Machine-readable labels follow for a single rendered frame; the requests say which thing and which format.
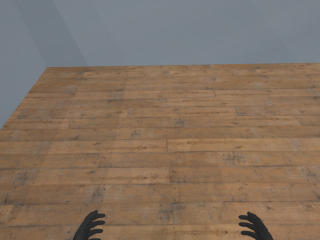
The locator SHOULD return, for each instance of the robot left hand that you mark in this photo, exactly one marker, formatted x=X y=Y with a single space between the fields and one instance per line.
x=84 y=232

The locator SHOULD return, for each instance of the robot right hand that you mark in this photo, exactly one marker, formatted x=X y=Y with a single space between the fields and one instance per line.
x=260 y=230

